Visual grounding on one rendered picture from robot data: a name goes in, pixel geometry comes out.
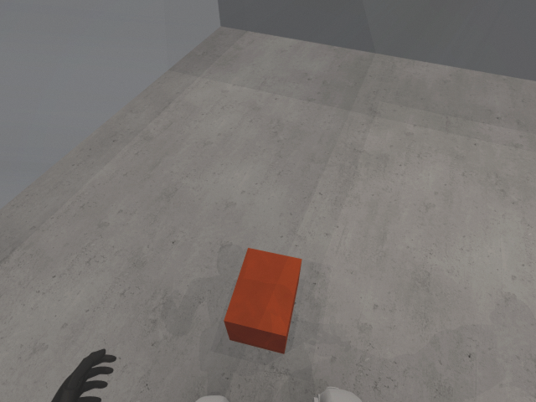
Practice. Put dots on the carton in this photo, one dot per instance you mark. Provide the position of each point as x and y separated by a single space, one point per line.
260 309

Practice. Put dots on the left robot hand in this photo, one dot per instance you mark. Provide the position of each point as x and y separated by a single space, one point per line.
75 385

